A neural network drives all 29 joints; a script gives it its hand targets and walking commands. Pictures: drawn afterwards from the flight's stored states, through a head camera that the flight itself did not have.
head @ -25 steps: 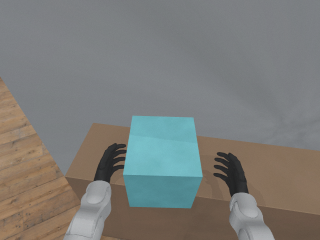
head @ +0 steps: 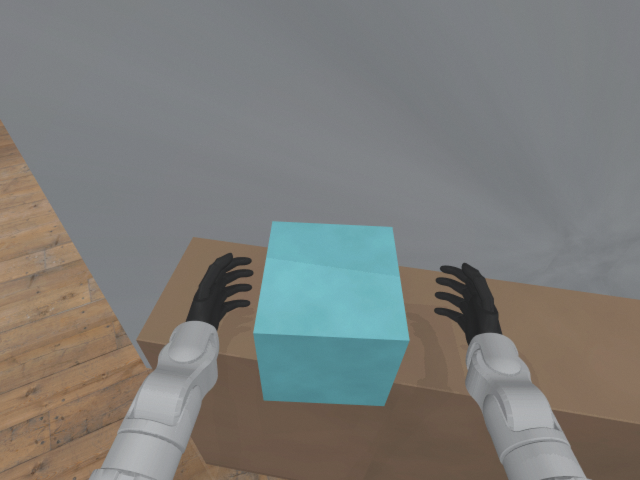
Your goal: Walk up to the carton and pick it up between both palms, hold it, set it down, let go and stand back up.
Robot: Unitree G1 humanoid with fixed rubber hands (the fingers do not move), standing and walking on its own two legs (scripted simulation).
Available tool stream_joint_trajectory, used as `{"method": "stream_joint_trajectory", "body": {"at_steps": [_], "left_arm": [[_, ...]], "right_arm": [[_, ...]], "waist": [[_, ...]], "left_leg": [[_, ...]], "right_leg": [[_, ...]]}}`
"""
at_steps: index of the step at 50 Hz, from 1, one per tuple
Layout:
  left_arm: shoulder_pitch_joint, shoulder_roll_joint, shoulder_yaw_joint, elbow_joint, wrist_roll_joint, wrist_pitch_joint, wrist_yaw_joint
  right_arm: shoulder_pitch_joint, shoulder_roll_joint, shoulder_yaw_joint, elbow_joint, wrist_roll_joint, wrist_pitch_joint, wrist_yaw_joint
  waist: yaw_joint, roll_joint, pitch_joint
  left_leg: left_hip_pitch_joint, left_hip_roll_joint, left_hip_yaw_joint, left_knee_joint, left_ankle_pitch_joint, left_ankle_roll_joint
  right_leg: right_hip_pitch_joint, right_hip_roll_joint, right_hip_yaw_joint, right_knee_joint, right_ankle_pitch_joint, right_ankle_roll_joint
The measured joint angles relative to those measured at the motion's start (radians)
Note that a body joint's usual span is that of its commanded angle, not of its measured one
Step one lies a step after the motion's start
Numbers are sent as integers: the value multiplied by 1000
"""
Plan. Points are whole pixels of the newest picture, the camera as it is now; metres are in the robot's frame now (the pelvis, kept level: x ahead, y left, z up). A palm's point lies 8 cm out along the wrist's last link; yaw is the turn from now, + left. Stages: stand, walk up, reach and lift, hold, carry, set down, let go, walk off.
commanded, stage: set down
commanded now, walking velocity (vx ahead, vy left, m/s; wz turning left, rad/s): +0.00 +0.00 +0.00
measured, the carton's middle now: (328, 313) +0.36 +0.02 -0.01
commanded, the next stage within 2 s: let go in 0.16 s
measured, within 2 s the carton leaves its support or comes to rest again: neither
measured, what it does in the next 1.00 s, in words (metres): stands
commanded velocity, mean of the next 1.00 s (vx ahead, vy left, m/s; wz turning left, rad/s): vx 0.00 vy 0.00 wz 0.00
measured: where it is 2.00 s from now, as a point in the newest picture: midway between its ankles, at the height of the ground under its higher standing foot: outside the picture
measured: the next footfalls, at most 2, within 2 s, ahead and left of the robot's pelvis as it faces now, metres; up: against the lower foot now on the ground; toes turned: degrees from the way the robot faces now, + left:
none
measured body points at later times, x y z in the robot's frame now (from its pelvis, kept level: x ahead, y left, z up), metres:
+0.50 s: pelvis -0.02 +0.00 +0.00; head -0.04 +0.02 +0.45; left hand +0.31 +0.17 +0.08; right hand +0.31 -0.18 +0.08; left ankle +0.04 +0.10 -0.75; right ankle -0.02 -0.10 -0.75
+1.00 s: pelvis -0.02 +0.01 +0.00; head -0.04 +0.03 +0.45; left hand +0.21 +0.18 +0.03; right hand +0.20 -0.19 +0.02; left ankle +0.04 +0.10 -0.75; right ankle -0.02 -0.10 -0.75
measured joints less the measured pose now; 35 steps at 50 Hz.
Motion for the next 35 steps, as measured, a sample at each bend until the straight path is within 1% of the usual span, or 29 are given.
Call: {"method": "stream_joint_trajectory", "body": {"at_steps": [6,11,14,19,22,25,30,35], "left_arm": [[-11,1,-10,-4,-4,20,16],[-35,-4,-3,-39,-9,98,26],[-61,1,3,-54,-16,128,31],[-82,4,32,-71,-7,165,14],[-55,0,46,-120,-1,191,2],[-39,2,47,-148,0,215,0],[-2,-13,56,-178,4,240,-10],[80,-23,49,-253,5,248,-14]], "right_arm": [[-7,-7,0,-7,11,12,8],[-35,-22,-9,-24,16,64,6],[-62,-29,-7,-41,22,89,2],[-93,-35,4,-47,36,110,-6],[-71,-28,-3,-80,34,127,-13],[-55,-22,-18,-97,25,143,-19],[-5,-21,-20,-133,32,158,-15],[84,-17,-15,-205,35,159,-11]], "waist": [[-3,-1,1],[0,4,16],[2,4,17],[-1,4,28],[-2,3,29],[-2,1,25],[0,4,38],[2,1,49]], "left_leg": [[4,0,6,3,0,1],[1,1,11,14,-1,3],[-11,2,13,21,2,4],[0,5,11,13,12,3],[12,6,10,-1,20,1],[8,5,10,-1,24,2],[18,5,10,0,26,3],[25,5,16,-4,29,4]], "right_leg": [[0,0,6,7,1,0],[-7,-1,11,24,-1,2],[-22,0,13,35,-1,3],[-9,3,11,24,11,2],[4,4,10,8,20,1],[-2,4,9,11,22,2],[8,4,10,13,24,3],[10,3,15,15,26,3]]}}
